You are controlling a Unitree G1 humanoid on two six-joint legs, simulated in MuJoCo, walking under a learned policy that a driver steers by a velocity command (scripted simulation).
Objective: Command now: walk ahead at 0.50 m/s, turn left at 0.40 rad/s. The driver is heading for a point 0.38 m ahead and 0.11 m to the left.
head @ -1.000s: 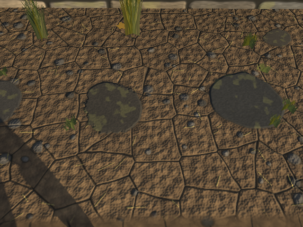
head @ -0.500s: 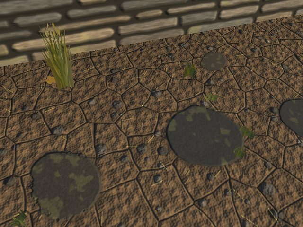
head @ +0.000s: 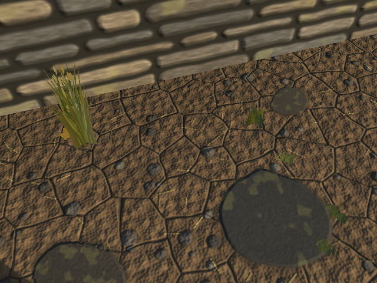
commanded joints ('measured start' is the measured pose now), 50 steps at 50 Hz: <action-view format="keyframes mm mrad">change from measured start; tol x16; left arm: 1 -15 102 35 -27 3 -36 5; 16 60 253 83 67 -43 29 38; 19 196 81 8 11 6 -2 27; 50 -84 110 13 141 -4 49 41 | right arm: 1 17 -35 -15 -72 -2 15 -1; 13 -287 -26 -3 -212 -11 18 58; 18 104 -244 -94 -142 -25 34 18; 26 -149 -91 -27 -169 -48 -11 26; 50 -135 -33 7 30 -43 57 -15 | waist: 1 -10 -132 -24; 14 53 -99 54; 17 -123 -80 -129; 19 -18 270 -422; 20 -95 44 -442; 24 15 5 -146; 50 7 -93 -85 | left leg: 1 -151 69 -64 -11 87 -13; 8 -158 50 3 -374 376 -3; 13 -170 22 66 -502 264 58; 17 348 -137 142 -618 280 155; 19 855 328 -683 -728 640 445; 26 291 145 -138 -841 888 282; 37 291 116 -92 -839 527 226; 42 246 -77 1 -744 55 44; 50 290 -47 -17 -742 253 44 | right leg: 1 118 -286 212 -283 184 -176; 12 289 -303 -61 -267 271 -111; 16 327 -280 -126 84 814 -58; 17 217 -230 -147 315 780 -15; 19 -352 35 38 979 -480 100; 20 -379 -24 175 1008 -430 89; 38 -14 -77 121 92 59 74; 41 183 -201 240 20 478 -19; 44 45 -128 202 -14 149 -4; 50 113 -100 167 30 287 5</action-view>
